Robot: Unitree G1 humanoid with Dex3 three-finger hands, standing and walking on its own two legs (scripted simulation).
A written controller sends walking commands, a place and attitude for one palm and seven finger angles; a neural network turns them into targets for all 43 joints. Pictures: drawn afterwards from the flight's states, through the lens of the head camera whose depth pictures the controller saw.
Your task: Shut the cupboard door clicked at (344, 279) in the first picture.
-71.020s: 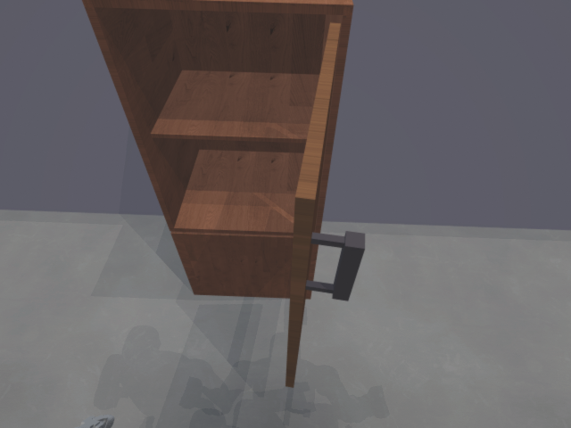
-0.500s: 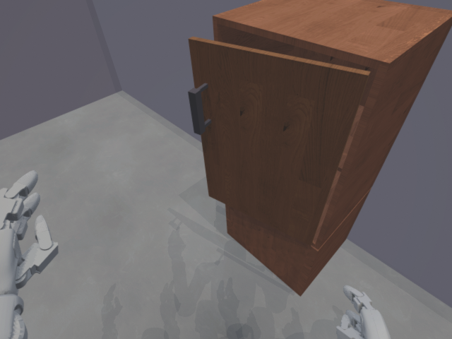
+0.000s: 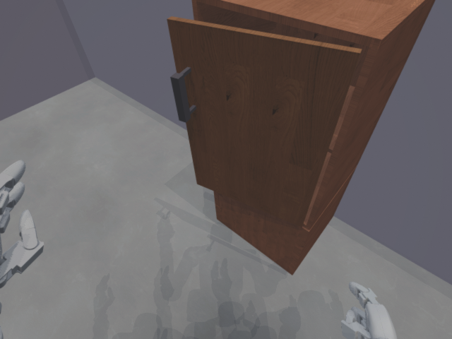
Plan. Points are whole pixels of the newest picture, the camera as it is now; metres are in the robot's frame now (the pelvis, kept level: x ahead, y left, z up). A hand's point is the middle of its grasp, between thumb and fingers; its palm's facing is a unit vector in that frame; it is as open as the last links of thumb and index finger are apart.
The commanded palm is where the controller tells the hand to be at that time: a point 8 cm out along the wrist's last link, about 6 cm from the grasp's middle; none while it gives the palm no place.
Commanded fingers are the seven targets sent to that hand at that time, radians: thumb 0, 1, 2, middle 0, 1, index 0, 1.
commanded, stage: step back with the hand held close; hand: left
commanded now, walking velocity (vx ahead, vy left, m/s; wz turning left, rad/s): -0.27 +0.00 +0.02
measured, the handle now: (185, 94) +0.66 +0.16 +0.08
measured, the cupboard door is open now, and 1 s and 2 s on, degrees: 13 13 13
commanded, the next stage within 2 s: stop stepping back and stand still in 0.74 s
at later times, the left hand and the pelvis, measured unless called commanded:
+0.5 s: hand out of the picture +0.07 +0.29 +0.17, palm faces +0.52 -0.71 -0.47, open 7.4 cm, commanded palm +0.00 +0.32 +0.18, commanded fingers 0.00 0.90 0.90 -0.20 -0.30 -0.20 -0.30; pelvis -0.10 +0.00 -0.02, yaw +7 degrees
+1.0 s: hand out of the picture -0.03 +0.25 +0.18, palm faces +0.43 -0.79 -0.43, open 7.4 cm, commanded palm -0.09 +0.30 +0.18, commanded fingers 0.00 0.90 0.90 -0.20 -0.30 -0.20 -0.30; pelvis -0.22 -0.01 -0.01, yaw +1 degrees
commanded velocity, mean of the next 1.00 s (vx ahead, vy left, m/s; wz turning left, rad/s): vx -0.22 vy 0.01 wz -0.04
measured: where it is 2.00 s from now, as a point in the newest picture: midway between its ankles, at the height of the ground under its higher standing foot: outside the picture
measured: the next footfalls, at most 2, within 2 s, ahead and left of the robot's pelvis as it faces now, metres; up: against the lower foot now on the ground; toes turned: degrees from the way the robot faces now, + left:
left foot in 0.66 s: -0.02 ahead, +0.13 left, +0.00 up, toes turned +10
right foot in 0.88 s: -0.20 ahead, -0.11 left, +0.00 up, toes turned +3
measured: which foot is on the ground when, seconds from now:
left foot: down 0.00-0.54, up 0.56-0.64, down 0.66-0.90, up 0.92-1.00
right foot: down 0.00-0.68, up 0.70-0.86, down 0.88-1.00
